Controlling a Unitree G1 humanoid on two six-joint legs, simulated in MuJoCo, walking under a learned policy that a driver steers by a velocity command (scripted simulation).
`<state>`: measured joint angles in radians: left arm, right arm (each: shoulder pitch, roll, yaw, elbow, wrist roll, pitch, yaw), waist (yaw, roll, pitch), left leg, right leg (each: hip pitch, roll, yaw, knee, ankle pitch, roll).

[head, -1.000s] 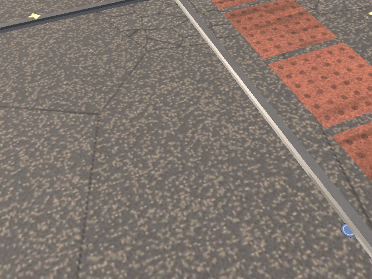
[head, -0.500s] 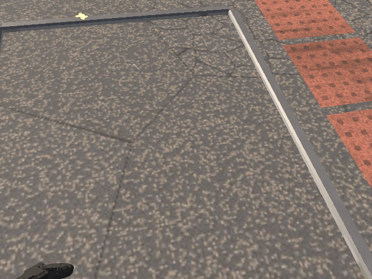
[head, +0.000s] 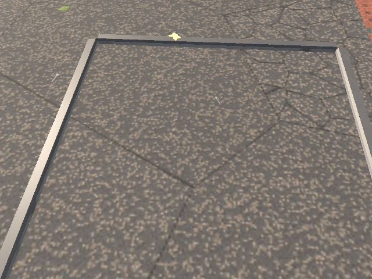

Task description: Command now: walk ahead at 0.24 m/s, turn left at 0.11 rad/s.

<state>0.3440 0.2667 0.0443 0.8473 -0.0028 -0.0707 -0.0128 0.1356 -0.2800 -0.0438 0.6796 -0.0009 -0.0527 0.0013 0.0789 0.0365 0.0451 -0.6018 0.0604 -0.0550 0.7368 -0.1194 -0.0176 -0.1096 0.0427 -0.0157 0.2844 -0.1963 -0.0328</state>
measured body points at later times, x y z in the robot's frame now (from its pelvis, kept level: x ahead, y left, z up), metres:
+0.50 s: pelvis +0.10 +0.02 -0.01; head +0.13 +0.00 +0.44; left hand +0.25 +0.29 -0.12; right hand +0.22 -0.28 -0.12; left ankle +0.18 +0.13 -0.75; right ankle +0.09 -0.10 -0.73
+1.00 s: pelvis +0.12 +0.01 -0.01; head +0.15 -0.01 +0.44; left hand +0.38 +0.21 -0.10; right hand +0.14 -0.32 -0.11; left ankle +0.19 +0.13 -0.74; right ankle +0.09 -0.09 -0.75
